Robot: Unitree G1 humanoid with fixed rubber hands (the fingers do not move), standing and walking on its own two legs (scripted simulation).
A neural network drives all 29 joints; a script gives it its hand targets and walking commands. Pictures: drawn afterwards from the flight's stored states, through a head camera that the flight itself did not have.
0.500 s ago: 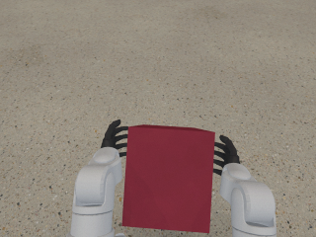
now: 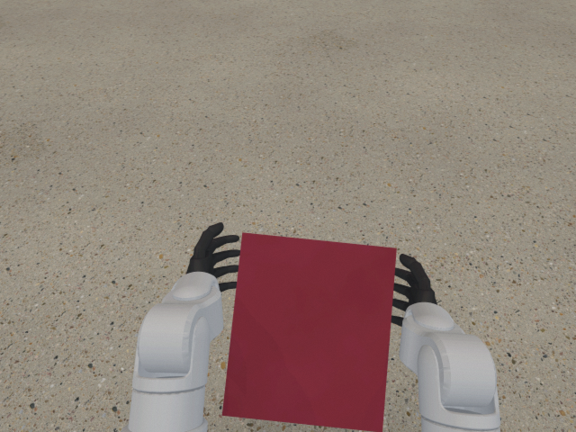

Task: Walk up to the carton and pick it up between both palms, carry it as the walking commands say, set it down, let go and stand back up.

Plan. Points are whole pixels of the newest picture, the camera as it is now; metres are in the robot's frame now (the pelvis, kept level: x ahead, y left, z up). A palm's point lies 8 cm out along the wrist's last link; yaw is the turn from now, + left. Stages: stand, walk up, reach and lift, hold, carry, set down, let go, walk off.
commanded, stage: carry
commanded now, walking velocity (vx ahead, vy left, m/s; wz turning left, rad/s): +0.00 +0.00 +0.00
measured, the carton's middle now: (305, 306) +0.33 -0.01 -0.04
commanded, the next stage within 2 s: none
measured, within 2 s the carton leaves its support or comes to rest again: neither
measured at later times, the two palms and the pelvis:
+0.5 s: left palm (175, 332) +0.23 +0.14 +0.11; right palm (422, 354) +0.21 -0.13 +0.09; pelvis -0.05 +0.00 +0.00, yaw +0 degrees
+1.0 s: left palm (176, 345) +0.22 +0.14 +0.08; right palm (414, 363) +0.21 -0.12 +0.07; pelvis -0.06 +0.00 -0.01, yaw -1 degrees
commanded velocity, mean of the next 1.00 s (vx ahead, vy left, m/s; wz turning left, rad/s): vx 0.00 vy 0.00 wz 0.00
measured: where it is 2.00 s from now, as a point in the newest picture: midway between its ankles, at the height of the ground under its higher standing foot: outside the picture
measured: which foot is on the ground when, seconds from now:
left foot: down 0.00-1.00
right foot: down 0.00-1.00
